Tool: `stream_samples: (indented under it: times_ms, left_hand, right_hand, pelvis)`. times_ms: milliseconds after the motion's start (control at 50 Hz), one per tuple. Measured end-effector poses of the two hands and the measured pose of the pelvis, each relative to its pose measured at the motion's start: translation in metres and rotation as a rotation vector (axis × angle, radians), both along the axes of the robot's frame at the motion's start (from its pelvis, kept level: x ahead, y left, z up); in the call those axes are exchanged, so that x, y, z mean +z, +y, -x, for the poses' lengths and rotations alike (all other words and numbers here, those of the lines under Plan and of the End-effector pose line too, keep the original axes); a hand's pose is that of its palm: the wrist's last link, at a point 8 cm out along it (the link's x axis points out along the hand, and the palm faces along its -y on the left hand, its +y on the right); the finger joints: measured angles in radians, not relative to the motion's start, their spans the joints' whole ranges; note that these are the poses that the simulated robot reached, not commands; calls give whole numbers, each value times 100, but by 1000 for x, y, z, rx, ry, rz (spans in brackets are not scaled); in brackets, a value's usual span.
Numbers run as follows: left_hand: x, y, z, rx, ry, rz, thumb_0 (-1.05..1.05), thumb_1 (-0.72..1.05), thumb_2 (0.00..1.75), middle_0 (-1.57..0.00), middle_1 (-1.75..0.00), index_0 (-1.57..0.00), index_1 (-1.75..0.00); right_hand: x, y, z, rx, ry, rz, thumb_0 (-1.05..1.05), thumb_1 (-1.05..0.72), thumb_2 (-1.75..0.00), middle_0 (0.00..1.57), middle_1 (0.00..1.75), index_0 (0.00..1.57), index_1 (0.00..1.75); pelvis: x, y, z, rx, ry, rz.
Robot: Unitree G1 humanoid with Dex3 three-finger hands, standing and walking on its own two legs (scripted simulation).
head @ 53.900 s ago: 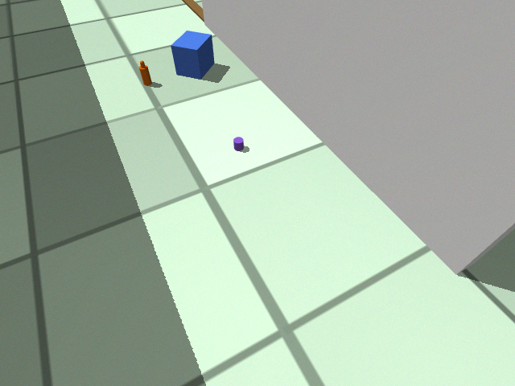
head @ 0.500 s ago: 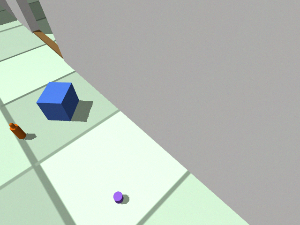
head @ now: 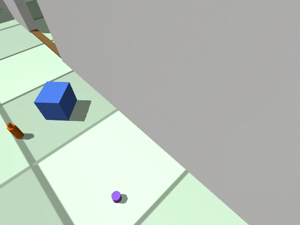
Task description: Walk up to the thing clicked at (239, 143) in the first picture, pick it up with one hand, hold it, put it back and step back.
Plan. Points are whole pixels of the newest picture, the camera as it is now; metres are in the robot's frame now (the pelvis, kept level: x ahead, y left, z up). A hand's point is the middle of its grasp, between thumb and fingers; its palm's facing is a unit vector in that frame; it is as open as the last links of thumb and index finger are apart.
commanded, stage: stand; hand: left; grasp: from above
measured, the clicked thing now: (116, 197) +0.40 +0.22 -0.75
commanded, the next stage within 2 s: step back in 0.18 s
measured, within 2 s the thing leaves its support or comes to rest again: neither
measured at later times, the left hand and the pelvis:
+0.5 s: hand out of the picture +0.10 +0.31 -0.18, palm faces +0.00 -0.93 -0.38, open 7.3 cm; pelvis -0.05 +0.04 -0.03, yaw +0 degrees
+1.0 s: hand out of the picture -0.04 +0.28 -0.17, palm faces -0.09 -0.92 -0.39, open 7.3 cm; pelvis -0.15 +0.03 -0.02, yaw -5 degrees
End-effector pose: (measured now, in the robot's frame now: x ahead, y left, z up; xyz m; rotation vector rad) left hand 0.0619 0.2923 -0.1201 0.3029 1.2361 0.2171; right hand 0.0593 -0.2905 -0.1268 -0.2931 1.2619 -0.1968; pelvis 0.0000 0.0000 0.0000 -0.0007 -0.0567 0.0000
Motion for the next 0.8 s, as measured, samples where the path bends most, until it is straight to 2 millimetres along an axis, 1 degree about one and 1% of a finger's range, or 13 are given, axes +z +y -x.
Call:
stream_samples:
  times_ms: [200,280,340,420,480,540,580,620,720,800]
  left_hand:
    - [1,0,-6,-1,-13,0,0,91,90,-21,-30,-21,-30]
    - [-1,8,-7,14,-27,-16,0,91,90,-21,-30,-21,-30]
    - [-3,19,-7,3,-35,-33,0,91,90,-21,-30,-21,-30]
    - [-9,39,-14,-33,-59,-46,0,91,90,-21,-30,-21,-30]
    - [-20,55,-24,-46,-98,-40,0,91,90,-21,-30,-21,-30]
    - [-23,63,-26,-48,-115,-40,0,91,90,-21,-30,-21,-30]
    - [-23,63,-22,-51,-110,-33,0,91,90,-21,-30,-21,-30]
    - [-22,62,-14,-61,-101,-24,0,91,90,-21,-30,-21,-30]
    - [-24,60,16,-89,-45,-16,0,91,90,-21,-30,-21,-30]
    - [-25,56,41,-105,-16,-24,0,91,90,-21,-30,-21,-30]
  right_hand:
    - [0,-3,-2,0,-5,0,0,-90,-90,20,29,20,30]
    - [-2,-9,-4,-8,-15,12,0,-90,-90,20,29,20,30]
    - [-2,-12,-1,-7,-20,36,0,-90,-90,20,29,20,30]
    - [2,-8,12,-12,-18,74,0,-90,-90,20,29,20,30]
    - [1,-1,30,-1,-1,116,0,-90,-90,20,29,20,30]
    - [5,12,51,6,35,122,0,-90,-90,20,29,20,30]
    - [10,19,63,3,48,123,0,-90,-90,20,29,20,30]
    - [13,24,70,-2,45,125,0,-90,-90,20,29,20,30]
    - [14,31,79,-22,-24,115,0,-90,-90,21,30,20,30]
    - [8,29,88,-24,-72,100,0,-90,-90,21,30,20,30]
  pelvis:
    - [-1,-1,0,-2,6,-1]
    - [-6,1,12,1,14,9]
    - [-10,7,22,1,15,6]
    - [-17,24,33,0,27,-2]
    - [-28,38,42,6,35,8]
    - [-25,44,54,2,27,15]
    - [-20,46,60,-1,31,22]
    - [-17,48,66,-14,34,26]
    - [-16,51,82,-48,30,24]
    - [-20,48,100,-75,26,17]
